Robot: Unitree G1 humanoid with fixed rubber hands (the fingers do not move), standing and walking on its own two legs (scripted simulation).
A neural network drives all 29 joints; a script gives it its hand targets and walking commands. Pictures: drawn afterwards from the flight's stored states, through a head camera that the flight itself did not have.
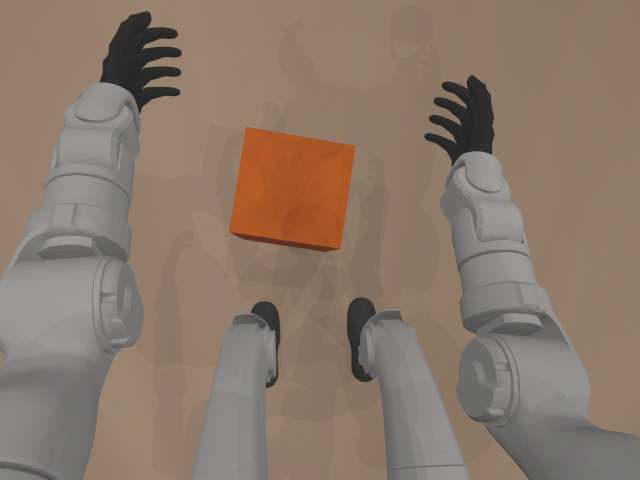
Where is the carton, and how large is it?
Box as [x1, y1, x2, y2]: [229, 127, 354, 251]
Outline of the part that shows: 246,127 229,231 241,238 323,251 340,248 354,146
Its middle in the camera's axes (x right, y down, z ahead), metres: -0.06 -0.10 +0.84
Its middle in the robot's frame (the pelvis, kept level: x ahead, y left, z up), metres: +0.48 +0.03 -0.51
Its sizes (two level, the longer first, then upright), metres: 0.210 0.200 0.250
